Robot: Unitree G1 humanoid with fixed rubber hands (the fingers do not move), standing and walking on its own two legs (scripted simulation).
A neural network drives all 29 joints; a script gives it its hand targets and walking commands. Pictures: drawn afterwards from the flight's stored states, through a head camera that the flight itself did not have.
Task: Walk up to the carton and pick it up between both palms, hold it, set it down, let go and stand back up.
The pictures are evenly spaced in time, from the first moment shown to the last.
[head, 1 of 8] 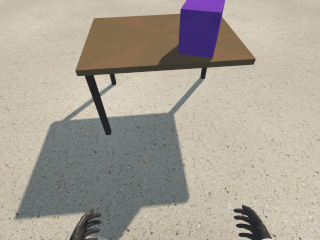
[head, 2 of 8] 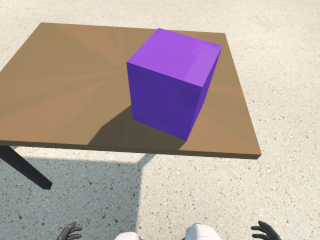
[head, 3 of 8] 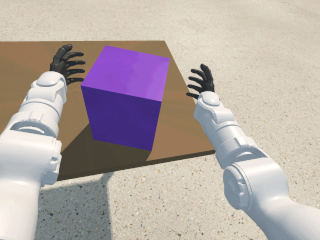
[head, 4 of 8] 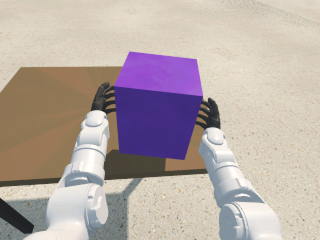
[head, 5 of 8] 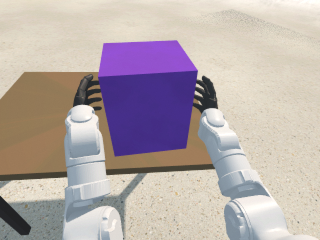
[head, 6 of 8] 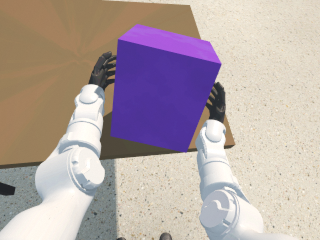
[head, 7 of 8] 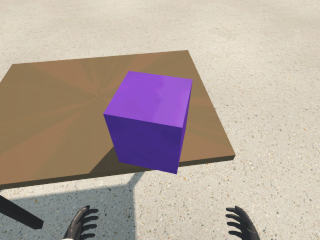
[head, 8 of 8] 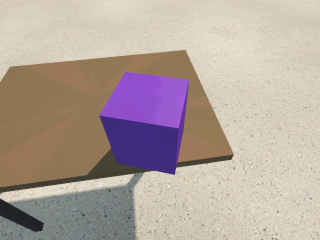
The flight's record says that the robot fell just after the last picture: no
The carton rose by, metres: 0.19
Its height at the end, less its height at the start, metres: +0.00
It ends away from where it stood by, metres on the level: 0.08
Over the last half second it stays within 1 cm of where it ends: yes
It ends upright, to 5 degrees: yes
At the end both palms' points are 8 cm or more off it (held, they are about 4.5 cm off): yes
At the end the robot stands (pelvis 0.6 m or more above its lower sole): yes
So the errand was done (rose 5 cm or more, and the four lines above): yes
